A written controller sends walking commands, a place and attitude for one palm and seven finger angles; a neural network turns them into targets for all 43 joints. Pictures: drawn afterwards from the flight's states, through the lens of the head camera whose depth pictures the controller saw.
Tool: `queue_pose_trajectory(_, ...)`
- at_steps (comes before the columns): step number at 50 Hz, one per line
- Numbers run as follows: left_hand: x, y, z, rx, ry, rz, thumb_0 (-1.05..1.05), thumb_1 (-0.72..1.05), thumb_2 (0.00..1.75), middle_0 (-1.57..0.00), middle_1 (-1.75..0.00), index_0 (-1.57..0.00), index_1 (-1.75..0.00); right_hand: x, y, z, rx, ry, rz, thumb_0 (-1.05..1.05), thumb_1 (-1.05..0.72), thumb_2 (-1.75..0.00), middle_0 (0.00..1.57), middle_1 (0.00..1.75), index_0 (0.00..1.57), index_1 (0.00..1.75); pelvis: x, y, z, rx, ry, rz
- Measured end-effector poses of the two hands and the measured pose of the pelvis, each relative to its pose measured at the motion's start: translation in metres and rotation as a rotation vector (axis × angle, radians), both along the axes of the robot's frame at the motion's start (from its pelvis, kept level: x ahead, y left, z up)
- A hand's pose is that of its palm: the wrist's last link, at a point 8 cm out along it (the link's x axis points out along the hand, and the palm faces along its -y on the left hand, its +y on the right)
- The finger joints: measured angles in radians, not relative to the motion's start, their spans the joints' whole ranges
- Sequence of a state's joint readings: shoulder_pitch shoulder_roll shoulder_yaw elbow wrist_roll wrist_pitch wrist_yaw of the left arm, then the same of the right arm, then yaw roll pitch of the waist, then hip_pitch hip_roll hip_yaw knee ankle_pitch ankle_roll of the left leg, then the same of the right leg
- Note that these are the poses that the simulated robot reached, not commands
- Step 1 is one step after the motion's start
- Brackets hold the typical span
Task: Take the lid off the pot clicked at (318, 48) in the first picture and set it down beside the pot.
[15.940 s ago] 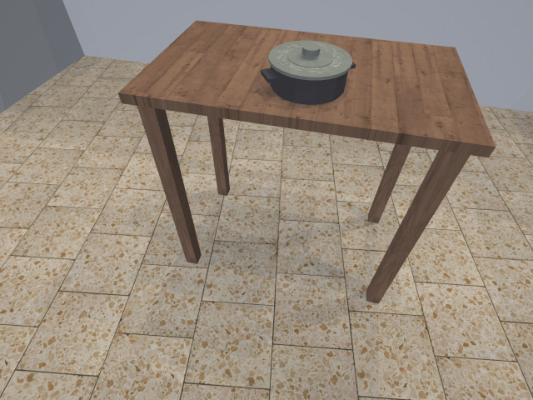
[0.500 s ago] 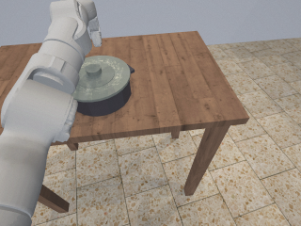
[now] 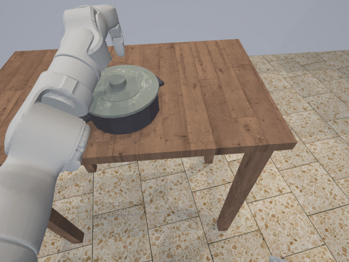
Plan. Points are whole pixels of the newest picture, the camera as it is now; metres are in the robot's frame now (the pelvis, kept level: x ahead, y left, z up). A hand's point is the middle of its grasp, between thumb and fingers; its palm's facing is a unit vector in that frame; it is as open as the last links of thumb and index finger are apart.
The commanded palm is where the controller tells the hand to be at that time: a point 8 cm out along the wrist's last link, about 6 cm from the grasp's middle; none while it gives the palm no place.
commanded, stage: raise the empty hand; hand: left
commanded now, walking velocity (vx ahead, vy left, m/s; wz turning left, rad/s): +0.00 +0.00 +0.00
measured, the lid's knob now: (117, 81) +0.52 +0.12 +0.15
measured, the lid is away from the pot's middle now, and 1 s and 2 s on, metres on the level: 0.00 0.00 0.00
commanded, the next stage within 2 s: draw the hand back to the body in 0.80 s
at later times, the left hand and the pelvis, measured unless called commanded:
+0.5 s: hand (103, 40) +0.49 +0.12 +0.27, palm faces -0.23 -0.09 -0.97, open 9.5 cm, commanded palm +0.48 +0.12 +0.33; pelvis +0.00 +0.00 +0.00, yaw +0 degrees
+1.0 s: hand (95, 27) +0.49 +0.13 +0.30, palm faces -0.18 -0.09 -0.98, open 9.5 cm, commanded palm +0.46 +0.13 +0.34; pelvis +0.00 +0.01 +0.00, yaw +0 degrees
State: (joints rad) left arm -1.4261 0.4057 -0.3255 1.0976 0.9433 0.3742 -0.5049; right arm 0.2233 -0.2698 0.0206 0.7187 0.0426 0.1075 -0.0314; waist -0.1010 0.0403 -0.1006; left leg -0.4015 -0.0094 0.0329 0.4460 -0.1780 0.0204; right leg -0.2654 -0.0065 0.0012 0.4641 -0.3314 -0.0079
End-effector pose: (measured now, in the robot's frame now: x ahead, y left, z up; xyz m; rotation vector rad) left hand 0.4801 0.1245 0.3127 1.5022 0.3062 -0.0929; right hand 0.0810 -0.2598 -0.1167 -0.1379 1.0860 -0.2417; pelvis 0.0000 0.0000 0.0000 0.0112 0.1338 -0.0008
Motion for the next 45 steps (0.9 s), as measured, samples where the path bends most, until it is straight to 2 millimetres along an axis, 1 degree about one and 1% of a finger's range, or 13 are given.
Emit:
queue_pose_trajectory(6,-0.001,-0.004,0.000,0.005,-0.003,-0.015,0.00,0.07,1.08,-0.74,-0.40,-0.90,-0.43,0.001,0.000,0.000,-0.003,0.002,0.004,0.01,-0.90,-0.90,0.20,0.30,0.20,0.30,-0.002,0.001,0.000,-0.001,0.003,0.004)
queue_pose_trajectory(12,0.003,-0.003,0.003,-0.007,-0.005,-0.006,0.00,-0.06,1.14,-0.75,-0.28,-0.85,-0.30,-0.011,0.001,-0.002,-0.003,0.022,-0.018,0.01,-0.90,-0.90,0.20,0.30,0.20,0.30,-0.002,0.002,0.000,-0.001,0.007,-0.002)
queue_pose_trajectory(21,0.002,-0.008,0.017,-0.005,-0.030,-0.009,0.00,-0.12,1.17,-0.76,-0.22,-0.82,-0.23,-0.033,0.004,-0.008,0.013,0.070,-0.036,0.01,-0.90,-0.90,0.20,0.30,0.20,0.30,-0.001,0.003,0.000,0.000,0.006,-0.008)
queue_pose_trajectory(27,0.002,-0.001,0.021,-0.015,-0.018,0.027,0.00,-0.13,1.17,-0.76,-0.21,-0.82,-0.22,-0.039,0.003,-0.007,0.005,0.076,-0.046,0.01,-0.90,-0.90,0.20,0.30,0.20,0.30,-0.002,0.003,0.000,-0.001,0.003,-0.009)
queue_pose_trajectory(34,0.003,0.008,0.027,-0.005,-0.026,0.042,0.00,-0.14,1.17,-0.76,-0.21,-0.82,-0.22,-0.039,-0.001,-0.003,-0.013,0.073,-0.050,0.01,-0.90,-0.90,0.20,0.30,0.20,0.30,-0.002,0.004,0.000,-0.003,0.010,-0.005)
queue_pose_trajectory(39,0.002,0.006,0.032,-0.008,-0.043,0.023,0.00,-0.14,1.17,-0.76,-0.21,-0.82,-0.22,-0.034,-0.002,-0.001,-0.019,0.065,-0.039,0.01,-0.90,-0.90,0.20,0.30,0.20,0.30,-0.002,0.005,0.000,-0.004,0.014,-0.001)
queue_pose_trajectory(45,-0.001,0.001,0.039,-0.014,-0.058,0.019,0.00,-0.14,1.17,-0.76,-0.21,-0.82,-0.22,-0.024,0.002,-0.002,-0.009,0.041,-0.023,0.01,-0.90,-0.90,0.20,0.30,0.20,0.30,-0.002,0.007,0.000,-0.004,0.015,0.000)
